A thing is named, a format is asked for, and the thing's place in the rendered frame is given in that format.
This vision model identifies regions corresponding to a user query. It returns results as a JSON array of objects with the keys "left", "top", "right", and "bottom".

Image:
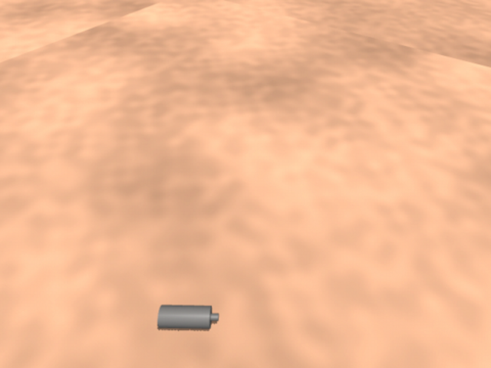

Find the bottle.
[{"left": 157, "top": 305, "right": 219, "bottom": 329}]

